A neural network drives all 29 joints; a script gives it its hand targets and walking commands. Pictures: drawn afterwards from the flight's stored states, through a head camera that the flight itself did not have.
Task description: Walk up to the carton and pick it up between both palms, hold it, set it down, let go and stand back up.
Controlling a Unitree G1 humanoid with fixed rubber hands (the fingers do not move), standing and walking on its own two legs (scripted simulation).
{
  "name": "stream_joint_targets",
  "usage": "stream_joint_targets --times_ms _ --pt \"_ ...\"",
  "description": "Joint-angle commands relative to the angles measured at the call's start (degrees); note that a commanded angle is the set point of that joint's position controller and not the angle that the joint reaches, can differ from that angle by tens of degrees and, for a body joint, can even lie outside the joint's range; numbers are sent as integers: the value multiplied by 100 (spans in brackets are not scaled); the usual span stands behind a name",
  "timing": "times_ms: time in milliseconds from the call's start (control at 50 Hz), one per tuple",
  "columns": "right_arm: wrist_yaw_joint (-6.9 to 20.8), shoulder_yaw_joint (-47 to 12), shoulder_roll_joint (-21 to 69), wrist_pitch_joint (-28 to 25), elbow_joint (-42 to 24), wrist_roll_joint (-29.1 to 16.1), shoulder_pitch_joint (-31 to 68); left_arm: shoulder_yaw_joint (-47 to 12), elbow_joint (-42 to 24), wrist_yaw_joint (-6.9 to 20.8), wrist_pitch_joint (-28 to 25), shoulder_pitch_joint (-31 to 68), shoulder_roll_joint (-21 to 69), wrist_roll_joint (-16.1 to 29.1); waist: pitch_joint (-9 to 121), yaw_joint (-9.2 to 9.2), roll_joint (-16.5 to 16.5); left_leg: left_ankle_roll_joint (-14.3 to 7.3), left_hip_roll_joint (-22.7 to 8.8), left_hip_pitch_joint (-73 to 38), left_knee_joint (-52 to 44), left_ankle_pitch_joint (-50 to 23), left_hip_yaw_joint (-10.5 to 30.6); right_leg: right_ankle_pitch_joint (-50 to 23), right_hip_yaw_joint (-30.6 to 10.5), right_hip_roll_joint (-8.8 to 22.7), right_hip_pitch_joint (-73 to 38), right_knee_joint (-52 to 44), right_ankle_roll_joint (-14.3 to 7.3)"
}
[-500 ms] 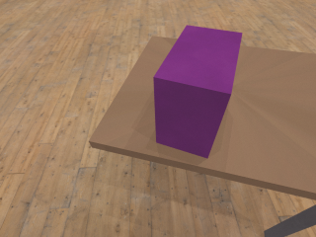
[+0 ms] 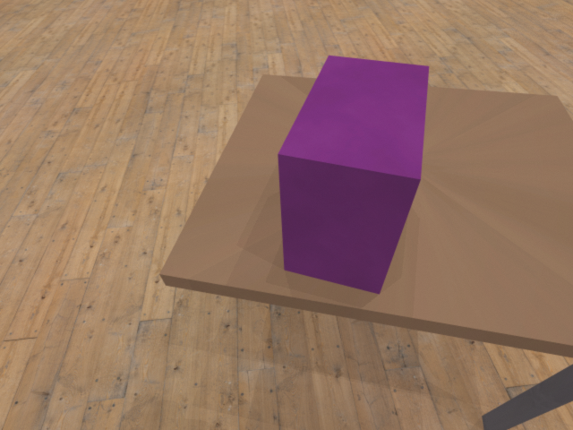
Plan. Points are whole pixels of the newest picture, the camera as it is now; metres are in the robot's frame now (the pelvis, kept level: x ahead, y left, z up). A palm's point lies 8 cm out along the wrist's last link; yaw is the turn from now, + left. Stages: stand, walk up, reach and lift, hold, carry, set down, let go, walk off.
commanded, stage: walk up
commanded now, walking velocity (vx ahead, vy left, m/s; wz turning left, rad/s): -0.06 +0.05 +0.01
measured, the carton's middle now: (353, 172) +0.53 -0.08 +0.06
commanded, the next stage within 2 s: none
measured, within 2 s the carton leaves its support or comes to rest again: neither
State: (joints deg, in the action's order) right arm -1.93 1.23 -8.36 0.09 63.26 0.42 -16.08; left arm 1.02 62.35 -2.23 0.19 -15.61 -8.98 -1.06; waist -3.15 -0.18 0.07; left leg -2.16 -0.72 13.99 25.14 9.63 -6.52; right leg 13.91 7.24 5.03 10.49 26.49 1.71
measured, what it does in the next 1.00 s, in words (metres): steps on the spot: right foot, then left foot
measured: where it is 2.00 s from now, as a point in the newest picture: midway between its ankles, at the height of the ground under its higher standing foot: outside the picture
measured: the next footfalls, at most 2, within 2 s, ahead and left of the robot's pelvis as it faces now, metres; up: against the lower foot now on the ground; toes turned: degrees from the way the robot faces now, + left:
right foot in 0.50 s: -0.01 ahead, -0.09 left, +0.00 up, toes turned -3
left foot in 0.92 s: +0.08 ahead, +0.19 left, +0.00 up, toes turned -6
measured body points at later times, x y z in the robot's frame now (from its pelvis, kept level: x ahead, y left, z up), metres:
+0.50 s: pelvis -0.01 +0.03 +0.00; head -0.01 +0.04 +0.45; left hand +0.00 +0.25 -0.17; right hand +0.01 -0.19 -0.16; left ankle +0.03 +0.10 -0.74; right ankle -0.05 -0.09 -0.74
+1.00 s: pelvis +0.00 +0.09 -0.01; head +0.03 +0.10 +0.44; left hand +0.04 +0.35 -0.16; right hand +0.04 -0.18 -0.13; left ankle +0.04 +0.19 -0.74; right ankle -0.06 -0.07 -0.71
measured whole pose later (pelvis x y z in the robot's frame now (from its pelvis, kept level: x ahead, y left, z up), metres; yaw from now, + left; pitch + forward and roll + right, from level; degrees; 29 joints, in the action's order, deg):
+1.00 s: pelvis +0.00 +0.09 -0.01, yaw -11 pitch +0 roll +0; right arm -1.9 2.9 -12.3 0.1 52.1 0.7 -11.7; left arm 4.3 56.7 -2.0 1.7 -18.4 -14.2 -1.3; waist -2.7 -2.9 -2.6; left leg -0.9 -0.8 16.6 30.4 13.9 -4.3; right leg 27.9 -5.8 2.2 18.4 44.3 2.3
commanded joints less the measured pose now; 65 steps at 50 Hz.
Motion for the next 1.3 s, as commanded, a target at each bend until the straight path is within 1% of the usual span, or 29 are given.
stream_joint_targets --times_ms 0,100,140,180,200,220,240,260,300,340,440,520,600,620,640,680,740,820,880,900,920,940,960,980,1040,1080,1160,1240,1280 --pt "-57 175 -751 -1 -243 19 -207 118 -287 -43 -37 -404 -587 -23 197 -159 114 -97 -621 54 -301 -781 671 -420 -375 505 202 -242 -282" --pt "-6 156 -440 140 -361 119 -369 293 -472 -98 50 -202 -1081 -61 53 -164 -1065 142 -131 371 1219 663 182 955 -1525 1516 831 -1255 -845" --pt "41 151 -341 162 -399 151 -569 299 -592 -111 77 189 -997 -57 -37 2 -1266 117 -237 203 1622 994 365 1051 -1467 1619 1273 -1361 -990" --pt "56 103 -265 94 -397 117 -763 259 -609 -74 104 482 -827 -44 -272 253 -893 124 -272 -236 774 622 372 804 -881 1095 1689 -961 -721" --pt "41 79 -325 9 -386 114 -833 239 -549 -38 120 356 -665 -40 -347 216 -345 148 -437 -251 -39 -80 558 326 -411 654 1520 -251 -498" --pt "25 106 -638 -84 -467 72 -661 127 -479 -5 144 -71 -272 46 -240 30 880 -81 -1152 11 -742 -478 1683 649 64 -75 1384 583 -177" --pt "-3 135 -856 -128 -486 30 -706 161 -417 -29 243 -394 -267 16 -202 46 1455 -439 -1706 459 -1243 -686 2584 1493 -139 -290 982 1266 -121" --pt "-43 189 -932 -145 -561 51 -541 238 -396 -35 327 -340 -529 40 -269 -12 1349 -661 -1857 571 -1126 -1739 2617 1830 -379 -311 947 2170 -117" --pt "-60 110 -789 -170 -574 107 -373 170 -248 38 340 -457 -271 52 343 -103 794 -649 -1456 215 -1228 -596 2083 1412 -755 -268 785 2305 -314" --pt "-68 78 -755 -123 -669 114 54 165 -172 73 260 -398 -240 22 315 -187 749 -546 -1155 140 -1444 666 1798 1079 -694 -316 729 1937 -333" --pt "-51 73 -585 -34 -416 20 -123 75 71 -25 124 -672 -181 27 72 -144 601 -448 -1009 -168 -1182 537 1628 317 -485 -343 80 -297 -299" --pt "23 28 -291 -42 -260 -61 -281 -5 198 -5 -46 -532 -330 54 -124 106 -523 -110 -455 -481 -833 76 979 143 -1137 169 397 -1003 -382" --pt "63 11 -429 -59 -172 50 -217 0 289 -9 -148 -549 -189 36 -275 243 -362 -103 -476 -838 -577 -172 990 227 -1195 172 690 -1193 -350" --pt "-75 303 -1172 1 -380 42 134 126 -139 61 -151 -401 -656 3 -443 14 -131 105 -348 -694 91 386 389 223 -1973 704 1206 -1090 -533" --pt "-105 350 -1194 51 -497 59 152 292 -223 50 -128 -437 -992 18 -502 -48 -365 251 -123 39 644 755 268 492 -2667 1087 905 -1230 -742" --pt "-25 347 -917 130 -759 148 282 498 -262 -71 -35 -1026 -1400 -11 -481 -457 -705 500 -67 1624 2414 1447 599 452 -3969 2127 218 -1626 -1399" --pt "60 317 -721 84 -976 82 280 511 -425 -132 -22 -778 -1176 -87 -362 -282 -709 667 -317 1896 2841 1092 1033 175 -3242 1634 148 -1446 -1169" --pt "42 232 -475 9 -1194 -72 389 394 -570 25 -51 -447 -838 -126 -193 -239 -1621 726 229 528 1005 1173 203 -2230 -1729 415 385 -542 -668" --pt "-29 324 -958 -24 -1072 -32 -281 443 -618 58 -31 -712 -1140 -62 226 -114 -895 542 246 -939 -393 -194 73 -2446 -1799 376 904 124 -446" --pt "-48 370 -1220 -50 -1118 21 -530 422 -702 58 -36 -725 -1104 -42 423 1 -442 453 -325 -1582 -534 -604 519 -1519 -1607 192 1346 459 -251" --pt "-52 450 -1589 -26 -1159 26 -569 303 -886 41 -18 -642 -635 49 650 50 858 14 -1509 -1654 -775 -1419 1578 602 -889 -479 1772 1283 18" --pt "-52 477 -1623 29 -1087 30 -764 266 -997 -8 81 -418 -552 15 814 277 1618 -571 -2158 -906 -941 -1183 2272 2118 -812 -474 1509 2399 -2" --pt "-25 360 -1378 -29 -1231 75 -767 354 -901 -4 215 -463 -769 -36 529 342 1044 -609 -2520 -595 -1112 -770 3026 2135 -1130 -445 1701 3132 -52" --pt "-50 338 -1461 -64 -1359 77 -491 418 -884 42 288 -437 -853 -61 292 231 365 -530 -2517 -406 -1143 -583 2962 1763 -1366 -359 1891 3499 -61" --pt "-46 145 -1174 -138 -1400 84 106 257 -765 173 277 -583 -501 -35 115 -129 802 -418 -1655 -31 -1042 -1178 1888 1011 -1285 -314 1453 3198 -68" --pt "6 158 -1165 -195 -1369 90 89 283 -745 211 294 -478 -680 -8 344 -75 990 -396 -1419 -280 -884 -1576 1484 924 -979 -507 1209 2819 -51" --pt "-34 229 -1325 -174 -1149 56 -502 276 -955 242 373 130 -809 -6 361 192 1013 -579 -1748 -726 -778 -1750 1762 1044 -972 -482 1446 2414 77" --pt "-45 319 -1405 -69 -1049 110 -499 257 -1011 282 347 358 -815 2 278 290 1233 -635 -1756 -558 -825 -647 1779 1277 -713 -558 1124 1465 90" --pt "-1 324 -1344 0 -933 103 -529 197 -896 295 274 181 -715 28 443 232 1312 -534 -1545 -202 -929 928 1590 1197 -469 -634 462 677 15"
